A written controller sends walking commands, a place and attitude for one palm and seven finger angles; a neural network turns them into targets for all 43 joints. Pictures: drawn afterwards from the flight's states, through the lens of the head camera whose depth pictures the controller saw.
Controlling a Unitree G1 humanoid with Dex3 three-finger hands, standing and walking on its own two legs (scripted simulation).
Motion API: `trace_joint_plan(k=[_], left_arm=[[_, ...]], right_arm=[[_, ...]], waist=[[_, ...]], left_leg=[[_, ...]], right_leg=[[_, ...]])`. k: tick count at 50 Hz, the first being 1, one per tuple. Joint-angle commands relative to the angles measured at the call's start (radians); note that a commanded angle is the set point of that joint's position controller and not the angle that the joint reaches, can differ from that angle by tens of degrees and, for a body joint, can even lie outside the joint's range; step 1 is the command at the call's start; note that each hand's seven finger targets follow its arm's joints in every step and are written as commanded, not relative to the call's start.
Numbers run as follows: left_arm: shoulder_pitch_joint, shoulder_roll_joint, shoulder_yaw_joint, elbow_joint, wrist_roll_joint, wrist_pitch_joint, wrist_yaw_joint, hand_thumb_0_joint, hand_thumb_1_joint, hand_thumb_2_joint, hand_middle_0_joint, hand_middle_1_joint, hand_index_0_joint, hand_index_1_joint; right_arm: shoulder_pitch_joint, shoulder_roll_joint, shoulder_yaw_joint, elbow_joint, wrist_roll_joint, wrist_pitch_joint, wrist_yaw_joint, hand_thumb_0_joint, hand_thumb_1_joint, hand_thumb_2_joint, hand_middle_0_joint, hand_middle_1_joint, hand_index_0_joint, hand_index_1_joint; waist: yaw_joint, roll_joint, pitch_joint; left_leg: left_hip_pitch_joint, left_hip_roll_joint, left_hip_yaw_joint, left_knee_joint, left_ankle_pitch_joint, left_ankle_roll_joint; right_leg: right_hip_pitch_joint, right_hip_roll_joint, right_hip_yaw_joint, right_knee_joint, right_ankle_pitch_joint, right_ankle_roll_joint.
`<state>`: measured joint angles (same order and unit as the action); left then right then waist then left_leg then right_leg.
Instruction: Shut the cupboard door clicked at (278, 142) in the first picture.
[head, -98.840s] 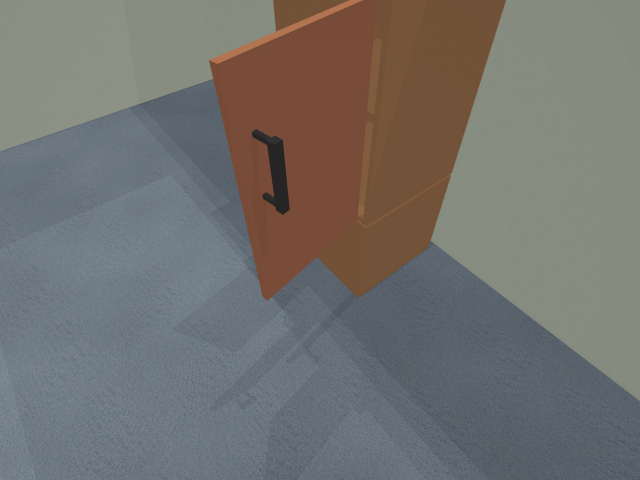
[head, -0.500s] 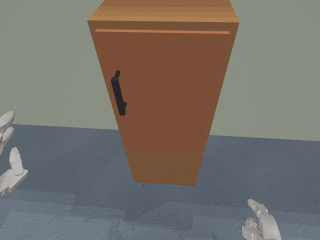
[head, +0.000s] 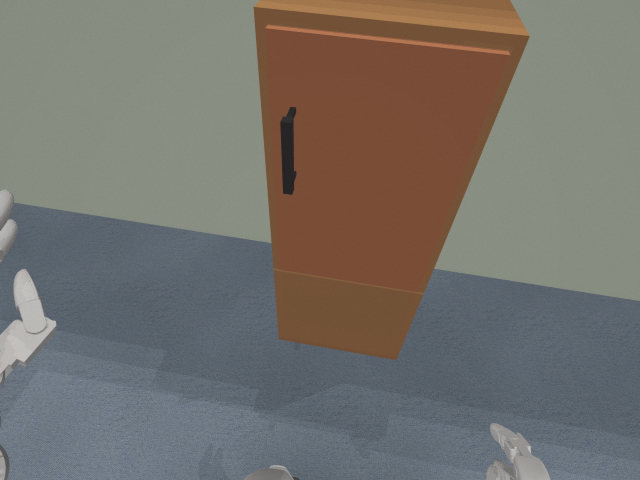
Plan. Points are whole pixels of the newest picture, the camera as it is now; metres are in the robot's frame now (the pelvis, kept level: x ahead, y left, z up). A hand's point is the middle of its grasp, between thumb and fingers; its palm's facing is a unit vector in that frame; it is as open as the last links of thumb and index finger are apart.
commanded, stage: step back with the hand held close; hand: left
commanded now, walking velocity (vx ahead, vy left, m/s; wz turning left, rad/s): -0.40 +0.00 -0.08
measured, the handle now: (290, 152) +0.64 +0.12 +0.06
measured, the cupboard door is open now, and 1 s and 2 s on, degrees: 0 0 0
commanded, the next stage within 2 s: stop stepping back and stand still in 0.24 s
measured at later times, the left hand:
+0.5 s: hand out of the picture +0.14 +0.29 +0.17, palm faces +0.33 -0.85 -0.41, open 7.4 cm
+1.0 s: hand out of the picture +0.08 +0.32 +0.18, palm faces +0.40 -0.85 -0.35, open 7.4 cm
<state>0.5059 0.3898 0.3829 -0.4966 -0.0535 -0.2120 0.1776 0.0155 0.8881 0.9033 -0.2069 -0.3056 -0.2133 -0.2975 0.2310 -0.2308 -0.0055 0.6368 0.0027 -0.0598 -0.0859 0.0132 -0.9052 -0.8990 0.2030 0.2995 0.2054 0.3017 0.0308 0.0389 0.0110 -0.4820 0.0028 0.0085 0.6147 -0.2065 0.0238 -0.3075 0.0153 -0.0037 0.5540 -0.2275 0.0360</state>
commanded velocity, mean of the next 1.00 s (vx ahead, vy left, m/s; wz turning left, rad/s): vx -0.02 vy -0.05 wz -0.02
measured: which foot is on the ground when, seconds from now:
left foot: down 0.00-0.24, up 0.26-0.40, down 0.42-0.72, up 0.74-0.86, down 0.88-1.00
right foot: down 0.00-0.02, up 0.04-0.22, down 0.24-0.44, up 0.46-0.66, down 0.68-1.00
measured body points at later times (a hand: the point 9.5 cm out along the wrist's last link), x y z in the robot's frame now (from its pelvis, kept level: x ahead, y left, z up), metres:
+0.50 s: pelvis -0.10 +0.04 +0.01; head -0.08 +0.07 +0.46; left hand +0.11 +0.33 +0.19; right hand +0.04 -0.22 -0.06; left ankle -0.03 +0.11 -0.72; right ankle -0.11 -0.11 -0.72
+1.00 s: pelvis -0.15 +0.07 +0.01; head -0.17 +0.10 +0.46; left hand +0.06 +0.36 +0.20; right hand -0.04 -0.18 -0.08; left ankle -0.08 +0.16 -0.72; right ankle -0.20 -0.03 -0.70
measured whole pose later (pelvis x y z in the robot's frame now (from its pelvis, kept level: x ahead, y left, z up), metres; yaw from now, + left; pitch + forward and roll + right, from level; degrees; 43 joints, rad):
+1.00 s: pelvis -0.15 +0.07 +0.01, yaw -5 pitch -2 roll -1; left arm 0.46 0.40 0.42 -0.44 -0.05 -0.16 0.17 0.02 0.89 0.90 -0.21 -0.31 -0.21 -0.30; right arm 0.27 -0.19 0.00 0.68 -0.01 -0.10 -0.08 0.02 -0.91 -0.90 0.20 0.30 0.20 0.30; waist -0.03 -0.03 -0.02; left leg -0.33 0.00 0.06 0.58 -0.22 0.05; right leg -0.24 0.04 -0.01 0.75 -0.45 -0.02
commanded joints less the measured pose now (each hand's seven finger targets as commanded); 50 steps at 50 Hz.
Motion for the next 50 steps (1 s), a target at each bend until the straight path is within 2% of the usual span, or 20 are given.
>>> trace_joint_plan(k=[1,4,9,10,12,13,15,18,19,21,22,24,26,31,35,37,42,43,46,50], left_arm=[[-0.117,0.225,0.179,-0.223,0.011,-0.09,0.012,0.0,0.9,0.9,-0.2,-0.3,-0.2,-0.3],[-0.066,0.244,0.215,-0.234,-0.005,-0.109,-0.008,0.0,0.9,0.9,-0.2,-0.3,-0.2,-0.3],[0.035,0.203,0.167,-0.217,-0.046,-0.105,-0.025,0.0,0.9,0.9,-0.2,-0.3,-0.2,-0.3],[0.007,0.225,0.171,-0.224,-0.043,-0.112,-0.027,0.0,0.9,0.9,-0.2,-0.3,-0.2,-0.3],[-0.076,0.284,0.188,-0.218,-0.025,-0.118,-0.013,0.0,0.9,0.9,-0.2,-0.3,-0.2,-0.3],[-0.108,0.264,0.151,-0.19,-0.019,-0.095,-0.011,0.0,0.9,0.9,-0.2,-0.3,-0.2,-0.3],[-0.103,0.221,0.113,-0.155,-0.003,-0.047,-0.01,0.0,0.9,0.9,-0.2,-0.3,-0.2,-0.3],[-0.148,0.272,0.157,-0.166,0.004,-0.027,-0.006,0.0,0.9,0.9,-0.2,-0.3,-0.2,-0.3],[-0.097,0.251,0.159,-0.153,-0.001,-0.023,-0.007,0.0,0.9,0.9,-0.2,-0.3,-0.2,-0.3],[-0.058,0.264,0.18,-0.266,-0.01,-0.04,-0.008,0.0,0.9,0.9,-0.2,-0.3,-0.2,-0.3],[-0.004,0.258,0.192,-0.249,-0.015,-0.04,-0.01,0.0,0.9,0.9,-0.2,-0.3,-0.2,-0.3],[0.025,0.248,0.206,-0.334,-0.026,-0.046,-0.02,0.0,0.9,0.9,-0.2,-0.3,-0.2,-0.3],[0.042,0.22,0.196,-0.343,-0.013,-0.047,-0.004,0.0,0.9,0.9,-0.2,-0.3,-0.2,-0.3],[0.101,0.206,0.158,-0.228,-0.008,-0.008,0.001,0.0,0.9,0.9,-0.2,-0.3,-0.2,-0.3],[-0.003,0.244,0.179,-0.172,-0.019,-0.005,0.0,0.0,0.9,0.9,-0.2,-0.3,-0.2,-0.3],[-0.025,0.182,0.121,-0.125,-0.014,0.02,0.004,0.0,0.9,0.9,-0.2,-0.3,-0.2,-0.3],[-0.193,0.209,0.105,-0.144,0.013,-0.013,0.018,0.0,0.9,0.9,-0.2,-0.3,-0.2,-0.3],[-0.198,0.22,0.116,-0.169,0.01,-0.015,0.016,0.0,0.9,0.9,-0.2,-0.3,-0.2,-0.3],[-0.164,0.236,0.157,-0.227,0.008,-0.038,0.008,0.0,0.9,0.9,-0.2,-0.3,-0.2,-0.3],[-0.031,0.203,0.161,-0.212,0.005,-0.041,0.003,0.0,0.9,0.9,-0.2,-0.3,-0.2,-0.3]], right_arm=[[-0.131,-0.148,-0.048,-0.181,-0.002,-0.086,-0.025,0.0,-0.9,-0.9,0.2,0.3,0.2,0.3],[-0.135,-0.112,-0.066,-0.179,-0.018,-0.09,0.004,0.0,-0.9,-0.9,0.2,0.3,0.2,0.3],[-0.109,-0.093,-0.053,-0.154,-0.011,-0.096,0.033,0.0,-0.9,-0.9,0.2,0.3,0.2,0.3],[-0.098,-0.091,-0.054,-0.144,-0.014,-0.09,0.035,0.0,-0.9,-0.9,0.2,0.3,0.2,0.3],[-0.091,-0.067,-0.041,-0.122,-0.019,-0.075,0.028,0.0,-0.9,-0.9,0.2,0.3,0.2,0.3],[-0.108,-0.08,-0.053,-0.117,-0.013,-0.078,0.024,0.0,-0.9,-0.9,0.2,0.3,0.2,0.3],[-0.141,-0.058,-0.034,-0.14,-0.008,-0.059,0.012,0.0,-0.9,-0.9,0.2,0.3,0.2,0.3],[-0.147,-0.083,-0.024,-0.143,-0.008,-0.036,-0.018,0.0,-0.9,-0.9,0.2,0.3,0.2,0.3],[-0.107,-0.085,-0.026,-0.146,0.002,-0.039,-0.021,0.0,-0.9,-0.9,0.2,0.3,0.2,0.3],[-0.085,-0.12,-0.05,-0.186,0.013,-0.063,-0.012,0.0,-0.9,-0.9,0.2,0.3,0.2,0.3],[-0.075,-0.117,-0.052,-0.194,0.013,-0.078,-0.004,0.0,-0.9,-0.9,0.2,0.3,0.2,0.3],[-0.094,-0.095,-0.038,-0.186,-0.011,-0.105,0.007,0.0,-0.9,-0.9,0.2,0.3,0.2,0.3],[-0.082,-0.093,-0.038,-0.179,-0.01,-0.117,0.017,0.0,-0.9,-0.9,0.2,0.3,0.2,0.3],[-0.069,-0.102,-0.035,-0.165,-0.013,-0.086,0.01,0.0,-0.9,-0.9,0.2,0.3,0.2,0.3],[-0.06,-0.101,-0.042,-0.135,-0.029,-0.056,0.007,0.0,-0.9,-0.9,0.2,0.3,0.2,0.3],[-0.065,-0.109,-0.056,-0.134,-0.006,-0.042,0.008,0.0,-0.9,-0.9,0.2,0.3,0.2,0.3],[-0.086,-0.102,-0.029,-0.111,-0.007,-0.067,-0.01,0.0,-0.9,-0.9,0.2,0.3,0.2,0.3],[-0.096,-0.117,-0.039,-0.121,-0.003,-0.077,-0.018,0.0,-0.9,-0.9,0.2,0.3,0.2,0.3],[-0.095,-0.104,-0.02,-0.133,-0.013,-0.096,-0.013,0.0,-0.9,-0.9,0.2,0.3,0.2,0.3],[-0.088,-0.082,-0.025,-0.134,-0.026,-0.115,0.011,0.0,-0.9,-0.9,0.2,0.3,0.2,0.3]], waist=[[-0.033,0.288,-0.071],[-0.014,0.158,-0.159],[-0.024,0.212,-0.165],[-0.029,0.118,-0.159],[-0.033,-0.172,-0.13],[-0.017,-0.256,-0.122],[-0.03,-0.22,-0.039],[-0.038,-0.092,-0.025],[-0.042,-0.037,-0.083],[-0.016,0.117,-0.207],[-0.015,0.1,-0.225],[-0.028,0.276,-0.206],[-0.035,0.19,-0.157],[-0.048,0.174,-0.1],[-0.052,-0.104,-0.111],[-0.043,-0.235,-0.01],[-0.061,-0.038,0.061],[-0.06,0.037,0.064],[-0.061,0.303,0.058],[-0.033,0.142,-0.03]], left_leg=[[-0.15,0.272,-0.376,-0.532,-0.641,0.078],[-0.085,0.291,-0.322,-0.488,-0.448,0.085],[0.079,0.216,-0.119,-0.399,-0.285,-0.025],[0.144,0.187,-0.08,-0.293,-0.209,-0.047],[0.276,0.056,0.026,0.151,-0.102,-0.085],[0.24,-0.001,-0.004,0.331,-0.197,-0.085],[0.039,0.03,-0.04,0.344,-0.194,-0.06],[0.086,0.013,0.002,-0.025,-0.073,-0.052],[0.186,0.02,0.006,-0.168,0.123,-0.036],[0.34,0.187,-0.132,-0.234,0.384,0.023],[0.359,0.214,-0.19,-0.257,0.358,0.034],[0.249,0.265,-0.344,-0.47,-0.131,0.019],[0.179,0.257,-0.282,-0.489,-0.362,0.046],[0.08,0.119,-0.111,-0.456,-0.393,-0.069],[0.194,0.04,-0.008,0.041,-0.124,-0.045],[0.04,0.028,-0.028,0.251,-0.125,-0.033],[0.232,0.042,0.022,-0.044,-0.121,-0.002],[0.276,0.075,-0.039,-0.125,-0.161,0.014],[0.158,0.286,-0.51,-0.523,-0.615,0.075],[0.107,0.247,-0.284,-0.479,-0.41,0.067]], right_leg=[[0.129,0.09,-0.002,0.231,-0.203,-0.015],[0.127,0.092,0.011,0.387,-0.257,-0.042],[0.133,0.043,-0.035,-0.085,-0.243,-0.065],[0.077,-0.024,0.045,-0.217,-0.218,-0.084],[-0.206,-0.323,0.352,-0.393,-0.051,-0.183],[-0.266,-0.342,0.351,-0.374,-0.014,-0.22],[-0.097,-0.296,0.237,-0.239,0.334,-0.197],[0.022,-0.205,0.129,-0.104,0.533,-0.124],[0.049,-0.157,0.092,-0.044,0.473,-0.083],[0.048,-0.014,0.041,0.011,0.11,-0.017],[0.029,0.023,0.019,0.027,-0.029,-0.016],[0.041,0.039,0.024,0.201,-0.244,-0.017],[0.074,0.025,0.027,0.16,-0.199,-0.031],[0.262,0.067,-0.08,-0.172,-0.186,-0.067],[0.024,-0.216,0.232,-0.348,-0.341,-0.206],[-0.02,-0.288,0.333,-0.38,-0.469,-0.263],[-0.093,-0.178,0.115,-0.2,-0.34,-0.171],[-0.128,-0.127,0.072,-0.125,-0.323,-0.136],[-0.098,0.041,-0.017,0.234,-0.288,-0.051],[0.083,0.015,-0.023,0.125,-0.216,-0.057]])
